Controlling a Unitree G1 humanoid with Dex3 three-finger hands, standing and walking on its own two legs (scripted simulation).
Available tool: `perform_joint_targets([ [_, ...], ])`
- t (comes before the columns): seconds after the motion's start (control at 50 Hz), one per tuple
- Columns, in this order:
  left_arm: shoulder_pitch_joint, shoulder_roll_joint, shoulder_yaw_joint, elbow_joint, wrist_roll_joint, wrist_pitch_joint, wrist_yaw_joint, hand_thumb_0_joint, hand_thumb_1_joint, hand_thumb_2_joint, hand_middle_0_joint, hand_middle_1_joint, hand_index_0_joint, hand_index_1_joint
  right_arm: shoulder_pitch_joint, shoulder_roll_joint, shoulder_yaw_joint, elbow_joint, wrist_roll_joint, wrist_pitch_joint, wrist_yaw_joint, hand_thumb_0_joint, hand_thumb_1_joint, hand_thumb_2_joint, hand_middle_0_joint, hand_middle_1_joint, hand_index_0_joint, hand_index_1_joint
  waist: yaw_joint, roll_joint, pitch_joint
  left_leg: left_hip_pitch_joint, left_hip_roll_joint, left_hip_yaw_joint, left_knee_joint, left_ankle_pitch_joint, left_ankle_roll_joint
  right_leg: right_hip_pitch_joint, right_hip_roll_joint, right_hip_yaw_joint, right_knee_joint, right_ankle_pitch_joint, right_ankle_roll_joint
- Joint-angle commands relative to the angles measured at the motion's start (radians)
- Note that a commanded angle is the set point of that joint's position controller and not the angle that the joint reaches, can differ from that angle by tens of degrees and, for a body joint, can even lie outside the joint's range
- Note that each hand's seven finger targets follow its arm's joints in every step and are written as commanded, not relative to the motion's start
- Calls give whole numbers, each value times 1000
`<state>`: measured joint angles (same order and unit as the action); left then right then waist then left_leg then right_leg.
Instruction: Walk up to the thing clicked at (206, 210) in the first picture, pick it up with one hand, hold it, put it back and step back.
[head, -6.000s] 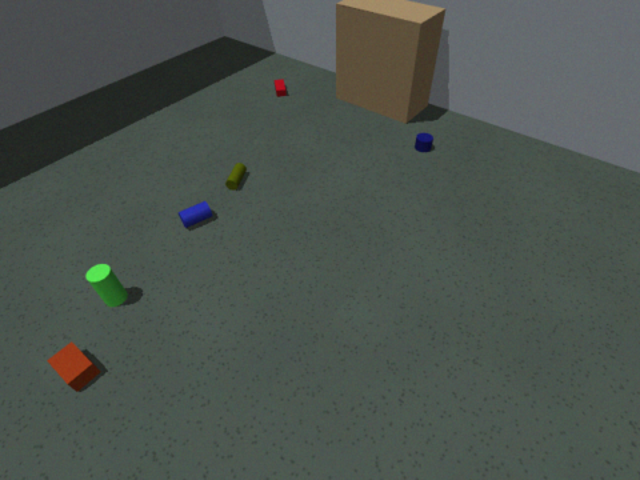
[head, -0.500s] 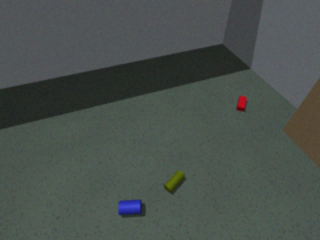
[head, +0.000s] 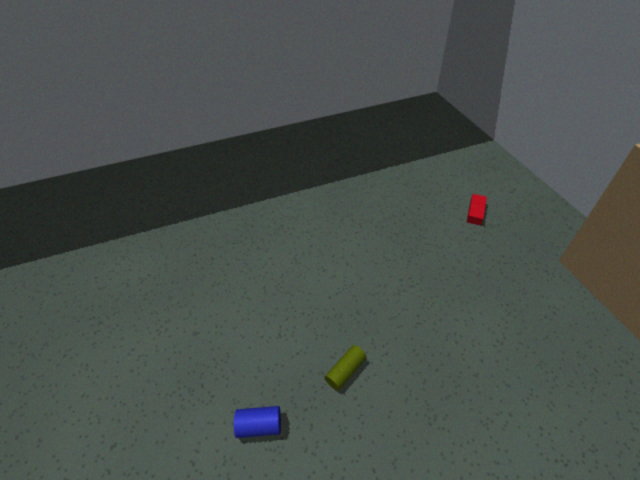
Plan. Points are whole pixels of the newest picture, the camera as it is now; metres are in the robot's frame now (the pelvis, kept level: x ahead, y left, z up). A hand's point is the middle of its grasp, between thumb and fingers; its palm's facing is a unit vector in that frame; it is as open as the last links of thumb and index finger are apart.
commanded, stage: stand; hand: left
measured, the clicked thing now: (258, 421) +0.45 +0.23 -0.74
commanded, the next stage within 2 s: none
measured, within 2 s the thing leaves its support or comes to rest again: neither
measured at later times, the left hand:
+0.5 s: hand out of the picture +0.05 +0.25 -0.15, palm faces -0.02 -0.94 -0.34, open 7.4 cm
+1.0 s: hand out of the picture +0.03 +0.25 -0.15, palm faces -0.01 -0.94 -0.34, open 7.4 cm
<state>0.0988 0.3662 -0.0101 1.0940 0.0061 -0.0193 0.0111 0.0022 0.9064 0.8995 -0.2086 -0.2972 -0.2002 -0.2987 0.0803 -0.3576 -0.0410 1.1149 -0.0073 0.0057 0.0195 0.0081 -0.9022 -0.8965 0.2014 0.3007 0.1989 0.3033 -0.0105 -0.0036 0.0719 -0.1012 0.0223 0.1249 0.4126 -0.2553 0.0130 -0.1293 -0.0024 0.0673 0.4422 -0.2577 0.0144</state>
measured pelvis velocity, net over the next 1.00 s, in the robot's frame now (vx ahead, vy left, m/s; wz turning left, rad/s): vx -0.03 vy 0.00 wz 0.04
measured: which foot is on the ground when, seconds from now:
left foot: down 0.00-1.00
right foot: down 0.00-1.00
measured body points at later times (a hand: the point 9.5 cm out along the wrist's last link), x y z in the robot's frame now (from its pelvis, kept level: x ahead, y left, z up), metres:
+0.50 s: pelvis -0.03 +0.00 +0.01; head -0.03 +0.00 +0.46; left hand +0.05 +0.30 -0.13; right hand +0.06 -0.30 -0.12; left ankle -0.02 +0.11 -0.74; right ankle -0.01 -0.13 -0.74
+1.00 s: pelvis -0.03 +0.00 +0.01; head -0.03 +0.01 +0.46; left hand +0.03 +0.30 -0.13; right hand +0.05 -0.30 -0.13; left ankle -0.02 +0.11 -0.74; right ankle -0.01 -0.13 -0.74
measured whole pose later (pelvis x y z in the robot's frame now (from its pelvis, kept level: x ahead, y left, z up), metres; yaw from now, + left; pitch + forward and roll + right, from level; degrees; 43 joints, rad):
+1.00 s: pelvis -0.03 +0.00 +0.01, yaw +2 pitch -3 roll +0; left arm 0.13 0.35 -0.02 1.12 0.01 -0.01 0.00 0.00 0.91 0.90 -0.21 -0.30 -0.20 -0.30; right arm 0.10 -0.34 -0.02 1.16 -0.01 -0.01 0.02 0.01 -0.90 -0.90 0.20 0.30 0.20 0.30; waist -0.01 -0.01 0.04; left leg -0.12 0.01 0.09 0.31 -0.14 0.02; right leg -0.12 -0.02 0.03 0.31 -0.15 0.02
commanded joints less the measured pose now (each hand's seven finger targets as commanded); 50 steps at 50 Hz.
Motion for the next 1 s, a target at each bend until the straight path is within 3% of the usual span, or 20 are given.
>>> perform_joint_targets([
  [0.0, -63, 196, 41, -60, -6, -15, 9, 0, 900, 900, -200, -300, -200, -300, -70, -210, -27, -66, 7, -29, -24, 0, -900, -900, 200, 300, 200, 300, -8, 0, -130, 101, 133, -141, -77, 403, 14, -1, -112, 57, -85, 444, -37],
  [0.08, -60, 194, 42, -47, -5, -10, 9, 0, 900, 900, -200, -300, -200, -300, -59, -212, -23, -46, 5, -29, -29, 0, -900, -900, 200, 300, 200, 300, -10, 14, -167, 133, 135, -133, -92, 428, 7, 42, -116, 48, -105, 454, -34],
  [0.32, -68, 190, 41, -27, 4, -10, -1, 0, 900, 900, -200, -300, -200, -300, -87, -192, -13, -26, -3, -31, -20, 0, -900, -900, 200, 300, 200, 300, -2, 1, -47, 41, 121, -159, -194, 34, 1, -50, -107, 61, -219, 91, -22],
  [0.4, -62, 193, 44, -29, 2, -15, -3, 0, 900, 900, -200, -300, -200, -300, -75, -193, -15, -24, -4, -39, -18, 0, -900, -900, 200, 300, 200, 300, -3, 12, -99, 79, 130, -158, -182, 112, 5, -26, -121, 68, -207, 170, -31],
  [0.48, -62, 193, 41, -31, 2, -16, -3, 0, 900, 900, -200, -300, -200, -300, -61, -195, -16, -18, -7, -38, -18, 0, -900, -900, 200, 300, 200, 300, -3, 3, -85, 57, 126, -163, -177, 85, 7, -35, -121, 67, -217, 131, -29],
  [0.5, -61, 191, 41, -30, 2, -14, -4, 0, 900, 900, -200, -300, -200, -300, -58, -194, -15, -17, -7, -36, -19, 0, -900, -900, 200, 300, 200, 300, -5, -5, -62, 33, 123, -166, -186, 44, 4, -53, -116, 66, -221, 82, -27],
  [0.58, -41, 192, 41, -27, 4, -10, -6, 0, 900, 900, -200, -300, -200, -300, -48, -203, -19, -14, -7, -35, -17, 0, -900, -900, 200, 300, 200, 300, -3, 12, -55, 7, 124, -179, -197, -25, 7, -57, -111, 64, -216, 40, -33],
  [0.76, -24, 197, 37, -36, 4, -16, -4, 0, 900, 900, -200, -300, -200, -300, -31, -202, -17, -14, -8, -37, -16, 0, -900, -900, 200, 300, 200, 300, -3, 1, -90, 41, 123, -175, -170, 76, 12, -55, -123, 67, -206, 116, -34],
  [0.98, -10, 191, 34, -35, 2, -12, -5, 0, 900, 900, -200, -300, -200, -300, -22, -205, -11, -18, -5, -39, -19, 0, -900, -900, 200, 300, 200, 300, 1, 14, -74, 20, 123, -177, -181, 86, 11, -43, -120, 55, -188, 128, -35],
])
